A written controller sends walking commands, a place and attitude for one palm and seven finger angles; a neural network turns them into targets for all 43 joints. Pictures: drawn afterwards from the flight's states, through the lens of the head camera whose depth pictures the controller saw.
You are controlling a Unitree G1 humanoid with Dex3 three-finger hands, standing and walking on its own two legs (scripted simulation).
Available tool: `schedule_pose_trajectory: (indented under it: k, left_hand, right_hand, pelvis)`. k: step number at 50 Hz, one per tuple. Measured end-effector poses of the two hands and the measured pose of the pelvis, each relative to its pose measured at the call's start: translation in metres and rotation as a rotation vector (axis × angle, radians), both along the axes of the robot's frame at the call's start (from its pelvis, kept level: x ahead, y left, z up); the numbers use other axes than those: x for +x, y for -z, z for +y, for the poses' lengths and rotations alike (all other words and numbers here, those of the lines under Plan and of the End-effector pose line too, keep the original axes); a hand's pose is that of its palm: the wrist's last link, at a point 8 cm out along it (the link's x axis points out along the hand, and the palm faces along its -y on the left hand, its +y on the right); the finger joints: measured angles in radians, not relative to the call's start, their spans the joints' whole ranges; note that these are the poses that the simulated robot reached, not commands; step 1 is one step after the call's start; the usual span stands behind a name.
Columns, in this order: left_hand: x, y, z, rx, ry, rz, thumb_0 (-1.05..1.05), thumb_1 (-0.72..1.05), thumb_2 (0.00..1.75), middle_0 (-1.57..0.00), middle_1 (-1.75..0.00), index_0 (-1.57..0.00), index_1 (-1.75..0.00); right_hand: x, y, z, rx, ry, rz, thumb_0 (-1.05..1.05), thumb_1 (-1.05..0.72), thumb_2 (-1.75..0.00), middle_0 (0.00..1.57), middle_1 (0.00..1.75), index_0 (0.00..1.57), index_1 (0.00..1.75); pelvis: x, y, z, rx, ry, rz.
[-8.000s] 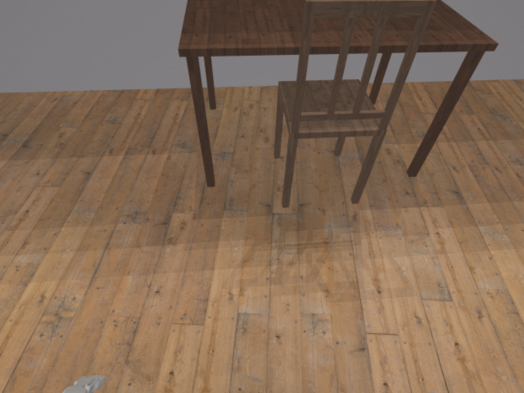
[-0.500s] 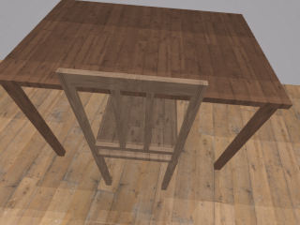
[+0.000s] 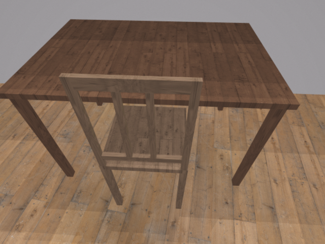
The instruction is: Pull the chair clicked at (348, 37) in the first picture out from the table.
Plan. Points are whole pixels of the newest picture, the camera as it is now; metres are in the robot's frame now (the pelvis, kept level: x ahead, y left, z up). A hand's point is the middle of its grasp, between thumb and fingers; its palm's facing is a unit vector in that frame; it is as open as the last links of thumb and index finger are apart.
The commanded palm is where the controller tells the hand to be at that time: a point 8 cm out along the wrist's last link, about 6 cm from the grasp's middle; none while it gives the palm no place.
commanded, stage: come to a stop and stand still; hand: left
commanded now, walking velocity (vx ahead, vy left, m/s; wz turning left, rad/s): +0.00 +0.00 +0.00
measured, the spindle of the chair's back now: (123, 128) +0.49 +0.16 -0.04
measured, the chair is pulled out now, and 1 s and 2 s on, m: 0.00 0.00 0.00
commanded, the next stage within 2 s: look again from close up in 0.18 s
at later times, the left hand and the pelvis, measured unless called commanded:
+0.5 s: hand out of the picture +0.02 +0.16 -0.17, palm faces +0.01 -0.99 -0.16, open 7.4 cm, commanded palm none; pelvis +0.03 +0.00 +0.01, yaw -1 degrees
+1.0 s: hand out of the picture +0.08 +0.19 -0.16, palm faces -0.01 -0.98 -0.20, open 7.4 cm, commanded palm none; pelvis +0.07 +0.01 +0.01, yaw -1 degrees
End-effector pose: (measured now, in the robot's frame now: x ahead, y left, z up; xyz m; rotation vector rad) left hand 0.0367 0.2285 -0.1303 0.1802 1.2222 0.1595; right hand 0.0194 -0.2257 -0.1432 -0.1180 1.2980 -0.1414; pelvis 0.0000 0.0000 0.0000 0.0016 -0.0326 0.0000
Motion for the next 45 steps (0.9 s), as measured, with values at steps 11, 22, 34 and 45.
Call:
schedule_pose_trajectory:
  k: [11, 22, 34, 45]
  left_hand:
    - [-0.036, 0.005, -0.005, -0.013, -0.013, 0.128, 0.00, 0.91, 0.90, -0.20, -0.30, -0.20, -0.30]
    - [-0.027, 0.006, -0.018, -0.061, -0.015, 0.171, 0.00, 0.91, 0.90, -0.20, -0.30, -0.20, -0.30]
    - [0.005, 0.007, -0.015, -0.067, -0.010, 0.174, 0.00, 0.91, 0.90, -0.20, -0.30, -0.20, -0.30]
    - [0.030, 0.002, 0.001, -0.031, -0.001, 0.146, 0.00, 0.91, 0.90, -0.20, -0.30, -0.20, -0.30]
  right_hand:
    - [-0.037, -0.003, -0.004, -0.004, 0.039, 0.087, 0.00, -0.91, -0.90, 0.20, 0.30, 0.20, 0.30]
    - [-0.016, -0.009, 0.008, 0.005, 0.030, 0.113, 0.00, -0.91, -0.90, 0.20, 0.30, 0.20, 0.30]
    - [0.036, -0.014, 0.006, -0.029, 0.013, 0.066, 0.01, -0.93, -0.90, 0.20, 0.30, 0.20, 0.30]
    - [0.069, -0.016, 0.005, -0.036, -0.004, 0.019, 0.00, -0.93, -0.90, 0.20, 0.30, 0.20, 0.30]
  pelvis:
    - [0.003, -0.003, -0.007, 0.000, 0.010, 0.014]
    - [0.025, -0.009, -0.004, -0.001, 0.015, 0.027]
    - [0.053, -0.012, 0.003, 0.005, 0.023, 0.025]
    - [0.067, -0.014, 0.007, 0.010, 0.023, 0.020]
